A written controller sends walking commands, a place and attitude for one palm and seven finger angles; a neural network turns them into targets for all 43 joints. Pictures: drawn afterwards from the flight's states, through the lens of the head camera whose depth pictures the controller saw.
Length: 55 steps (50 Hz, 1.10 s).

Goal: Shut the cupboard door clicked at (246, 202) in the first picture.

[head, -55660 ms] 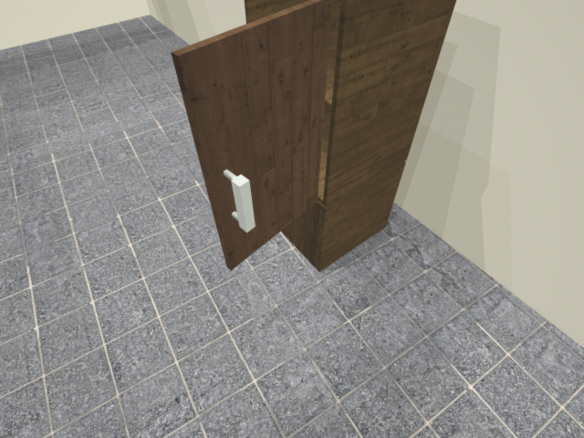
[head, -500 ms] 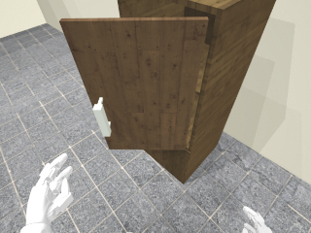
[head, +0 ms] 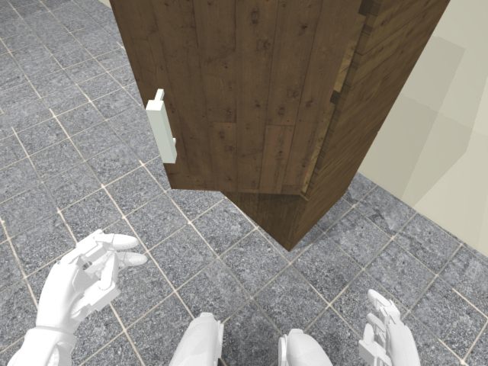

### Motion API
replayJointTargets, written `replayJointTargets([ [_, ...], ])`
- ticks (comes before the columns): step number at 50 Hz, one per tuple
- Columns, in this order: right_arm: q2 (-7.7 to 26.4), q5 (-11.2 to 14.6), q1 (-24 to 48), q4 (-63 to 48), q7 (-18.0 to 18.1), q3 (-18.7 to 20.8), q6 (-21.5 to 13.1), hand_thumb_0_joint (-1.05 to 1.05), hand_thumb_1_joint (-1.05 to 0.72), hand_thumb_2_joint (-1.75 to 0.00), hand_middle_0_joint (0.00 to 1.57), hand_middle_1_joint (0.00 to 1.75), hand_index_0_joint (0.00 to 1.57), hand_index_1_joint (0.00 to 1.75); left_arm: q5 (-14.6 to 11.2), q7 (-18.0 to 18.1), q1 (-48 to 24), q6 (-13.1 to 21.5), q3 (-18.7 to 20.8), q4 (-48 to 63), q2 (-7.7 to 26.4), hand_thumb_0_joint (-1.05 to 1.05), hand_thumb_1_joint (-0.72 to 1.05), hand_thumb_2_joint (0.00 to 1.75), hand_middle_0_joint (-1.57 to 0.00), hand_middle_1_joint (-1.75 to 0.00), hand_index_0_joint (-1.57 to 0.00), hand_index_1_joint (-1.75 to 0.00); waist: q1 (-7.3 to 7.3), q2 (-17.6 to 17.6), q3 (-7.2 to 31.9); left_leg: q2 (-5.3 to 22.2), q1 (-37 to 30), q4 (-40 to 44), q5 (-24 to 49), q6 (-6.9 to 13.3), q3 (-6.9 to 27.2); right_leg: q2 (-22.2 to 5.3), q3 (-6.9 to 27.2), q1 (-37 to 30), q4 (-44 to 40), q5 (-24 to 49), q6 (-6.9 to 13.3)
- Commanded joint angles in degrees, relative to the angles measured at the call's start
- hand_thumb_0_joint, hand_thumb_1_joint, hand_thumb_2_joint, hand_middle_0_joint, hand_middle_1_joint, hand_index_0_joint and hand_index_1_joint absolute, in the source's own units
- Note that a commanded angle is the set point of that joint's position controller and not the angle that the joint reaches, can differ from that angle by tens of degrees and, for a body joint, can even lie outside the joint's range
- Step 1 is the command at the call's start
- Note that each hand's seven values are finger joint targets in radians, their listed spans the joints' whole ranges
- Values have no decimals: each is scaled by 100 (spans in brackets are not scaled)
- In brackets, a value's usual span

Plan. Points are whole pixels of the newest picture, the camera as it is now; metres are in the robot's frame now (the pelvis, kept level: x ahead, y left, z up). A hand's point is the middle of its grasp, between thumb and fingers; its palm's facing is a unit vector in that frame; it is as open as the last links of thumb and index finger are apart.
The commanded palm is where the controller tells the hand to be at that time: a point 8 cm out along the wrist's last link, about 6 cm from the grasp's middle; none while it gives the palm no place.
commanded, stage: raise the hand and make a fist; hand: left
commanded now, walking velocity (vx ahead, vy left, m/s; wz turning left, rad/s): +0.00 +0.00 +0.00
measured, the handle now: (165, 127) +0.54 +0.21 +0.04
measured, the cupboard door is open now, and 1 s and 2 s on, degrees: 42 42 42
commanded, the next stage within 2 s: bring the fist close to the handle in 1.20 s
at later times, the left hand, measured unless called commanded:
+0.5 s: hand (103, 284) +0.22 +0.22 +0.04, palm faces +0.01 -1.00 -0.02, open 3.1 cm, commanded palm +0.20 +0.27 +0.05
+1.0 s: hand (125, 276) +0.24 +0.19 +0.04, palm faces +0.00 -1.00 -0.03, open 3.1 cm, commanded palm +0.21 +0.25 +0.05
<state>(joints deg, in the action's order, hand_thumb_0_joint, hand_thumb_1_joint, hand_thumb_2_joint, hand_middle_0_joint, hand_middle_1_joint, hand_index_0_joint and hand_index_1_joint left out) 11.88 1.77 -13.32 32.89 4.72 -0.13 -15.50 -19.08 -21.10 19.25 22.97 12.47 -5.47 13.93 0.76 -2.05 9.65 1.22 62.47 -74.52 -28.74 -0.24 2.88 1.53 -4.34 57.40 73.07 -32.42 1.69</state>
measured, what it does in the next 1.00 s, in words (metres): stands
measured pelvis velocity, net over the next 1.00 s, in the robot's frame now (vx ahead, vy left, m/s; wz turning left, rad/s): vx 0.01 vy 0.01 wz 0.00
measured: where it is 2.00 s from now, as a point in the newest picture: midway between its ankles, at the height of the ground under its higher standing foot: outside the picture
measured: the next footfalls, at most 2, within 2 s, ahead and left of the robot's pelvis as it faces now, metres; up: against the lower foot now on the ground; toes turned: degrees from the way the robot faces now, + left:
none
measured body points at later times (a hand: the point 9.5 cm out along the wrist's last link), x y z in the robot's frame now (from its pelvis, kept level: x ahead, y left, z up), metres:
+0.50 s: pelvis +0.01 +0.03 +0.00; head +0.08 +0.05 +0.44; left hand +0.22 +0.27 +0.05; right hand +0.22 -0.19 -0.06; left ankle +0.07 +0.12 -0.62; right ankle +0.03 -0.11 -0.62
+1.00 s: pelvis +0.01 +0.01 +0.00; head +0.08 +0.02 +0.44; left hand +0.23 +0.25 +0.05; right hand +0.19 -0.23 -0.08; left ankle +0.07 +0.12 -0.62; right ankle +0.03 -0.11 -0.62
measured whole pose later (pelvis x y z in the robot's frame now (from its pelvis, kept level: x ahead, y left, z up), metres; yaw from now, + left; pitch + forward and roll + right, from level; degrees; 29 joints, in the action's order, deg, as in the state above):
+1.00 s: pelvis +0.01 +0.01 +0.00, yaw +0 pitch +18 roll -3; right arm 13.9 0.6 -14.1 28.0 2.8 -0.5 -8.3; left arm -16.0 -13.8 22.5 23.6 7.8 1.2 13.6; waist -0.2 -2.4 11.0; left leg 0.9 63.9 -76.4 -30.7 0.4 3.0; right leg 1.4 -4.3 58.3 74.1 -34.0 1.1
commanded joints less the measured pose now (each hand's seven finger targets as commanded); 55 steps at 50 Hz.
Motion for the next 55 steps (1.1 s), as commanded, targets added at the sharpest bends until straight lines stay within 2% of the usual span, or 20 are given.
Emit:
replayJointTargets([
  [1,794,-32,402,-964,-35,381,-293,0,-90,-90,20,30,20,30,-32,393,202,449,392,1412,654,0,90,90,-86,-102,-86,-102,121,-81,1328,-99,-1351,1251,788,181,122,19,218,-596,-1222,518,-11],
  [2,807,-62,408,-984,-55,382,-264,0,-90,-90,20,30,20,30,3,449,317,476,396,1446,686,0,90,90,-88,-104,-88,-104,157,-91,1331,-97,-1364,1271,852,184,152,53,164,-602,-1146,606,16],
  [4,828,-86,375,-1016,-98,396,-213,0,-90,-90,20,30,20,30,73,514,427,541,205,1581,544,0,90,90,-92,-108,-92,-108,97,-165,1429,-90,-1498,1289,984,154,175,35,62,-496,-1022,801,14],
  [7,895,-96,333,-1051,-116,384,-101,0,-90,-90,20,30,20,30,159,598,384,562,115,1572,550,0,90,90,-97,-114,-97,-114,5,-84,1153,-52,-1421,1376,667,130,294,83,-20,-254,-970,623,30],
  [9,927,-110,331,-1130,-134,381,-65,0,-90,-90,20,30,20,30,200,645,361,601,44,1808,545,0,90,90,-101,-118,-101,-118,25,-323,1318,-43,-1575,1451,555,80,360,55,-55,-152,-891,585,37],
  [11,944,-106,304,-1173,-136,366,-18,0,-90,-90,20,30,20,30,236,697,317,605,-34,1921,519,0,90,90,-104,-122,-104,-122,-27,-300,1285,-26,-1623,1491,425,60,411,66,-74,-82,-889,550,37],
  [16,953,-123,266,-1268,-150,336,103,0,-90,-90,20,30,20,30,292,793,352,524,-95,2091,522,0,90,90,-113,-132,-113,-132,-40,-403,1380,-18,-1755,1534,437,8,503,83,-114,-40,-848,609,46],
  [17,950,-130,259,-1279,-150,323,131,0,-90,-90,20,30,20,30,293,804,347,491,1,2082,611,0,90,90,-115,-134,-115,-134,12,-496,1399,-38,-1707,1530,477,3,505,96,-109,-98,-820,632,68],
  [19,948,-117,268,-1327,-162,316,186,0,-90,-90,20,30,20,30,306,790,390,432,-109,2026,504,0,90,90,-119,-138,-119,-138,-33,-346,1331,-31,-1690,1518,444,2,485,96,-124,-86,-857,624,53],
  [23,965,-119,249,-1407,-158,288,255,0,-90,-90,20,30,20,30,343,783,272,347,-129,2073,553,0,90,90,-126,-146,-126,-146,-40,-458,1347,-44,-1676,1524,332,4,495,101,-107,-85,-869,585,57],
  [25,946,-114,253,-1397,-157,276,272,0,-90,-90,20,30,20,30,305,772,240,329,-118,2018,555,0,90,90,-130,-150,-130,-150,-68,-344,1273,-57,-1595,1488,295,15,467,108,-93,-120,-930,576,53],
  [31,941,-123,228,-1423,-150,260,312,0,-90,-90,20,30,20,30,303,756,199,356,-107,2034,578,0,90,90,-130,-150,-130,-150,-74,-372,1319,-73,-1532,1348,484,49,352,107,-48,-189,-954,657,59],
  [33,934,-121,227,-1414,-147,247,324,0,-90,-90,20,30,20,30,283,741,163,332,-86,1900,590,0,90,90,-130,-150,-130,-150,-83,-230,1235,-95,-1345,1290,437,80,303,110,-13,-282,-997,597,56],
  [37,927,-120,200,-1388,-134,262,332,0,-90,-90,20,30,20,30,221,725,151,369,32,1866,691,0,90,90,-130,-150,-130,-150,-52,-189,1355,-121,-1242,1142,610,118,199,113,85,-443,-1047,656,57],
  [38,922,-112,218,-1400,-141,261,330,0,-90,-90,20,30,20,30,213,714,154,395,-32,1927,622,0,90,90,-130,-150,-130,-150,-41,-251,1410,-128,-1251,1117,666,117,152,87,113,-475,-1054,677,53],
  [42,916,-105,207,-1384,-123,269,343,0,-90,-90,20,30,20,30,196,741,136,430,9,1875,696,0,90,90,-130,-150,-130,-150,-53,-132,1347,-135,-1073,1029,606,150,95,86,217,-546,-1123,557,42],
  [44,901,-90,218,-1402,-125,278,364,0,-90,-90,20,30,20,30,204,746,218,423,-49,1785,604,0,90,90,-130,-150,-130,-150,-52,-46,1263,-134,-1043,1044,580,146,67,66,242,-558,-1171,510,25],
  [47,900,-92,218,-1395,-115,278,380,0,-90,-90,20,30,20,30,203,777,191,433,39,1834,718,0,90,90,-130,-150,-130,-150,-25,-95,1301,-139,-966,983,597,166,43,69,330,-627,-1196,464,33],
  [52,873,-98,172,-1357,-105,290,411,0,-90,-90,20,30,20,30,168,781,143,493,52,1734,668,0,90,90,-130,-150,-130,-150,-88,164,1365,-145,-818,796,748,187,-18,37,470,-767,-1208,695,-26],
  [55,880,-83,205,-1371,-108,284,414,0,-90,-90,20,30,20,30,186,744,71,532,-71,1763,581,0,90,90,-130,-150,-130,-150,-95,22,1286,-133,-850,811,660,176,-34,10,482,-651,-1235,560,-21],
])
